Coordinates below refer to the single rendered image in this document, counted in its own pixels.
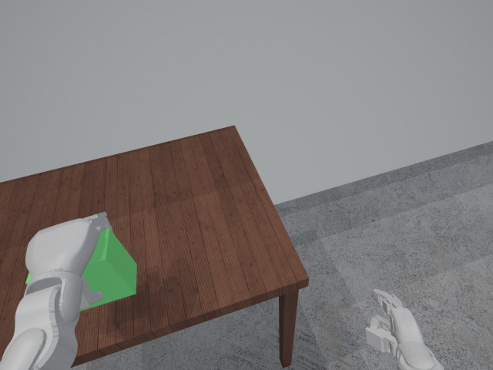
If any table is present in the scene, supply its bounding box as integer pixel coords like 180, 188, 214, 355
0, 125, 309, 368

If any right robot hand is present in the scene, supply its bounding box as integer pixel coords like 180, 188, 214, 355
365, 289, 424, 358

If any left robot forearm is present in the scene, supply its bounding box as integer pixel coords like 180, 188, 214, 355
0, 271, 83, 370

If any right robot forearm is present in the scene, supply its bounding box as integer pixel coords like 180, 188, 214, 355
396, 341, 444, 370

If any sponge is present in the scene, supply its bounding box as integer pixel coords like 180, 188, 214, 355
25, 229, 137, 311

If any left robot hand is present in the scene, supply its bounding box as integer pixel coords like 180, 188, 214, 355
25, 212, 113, 310

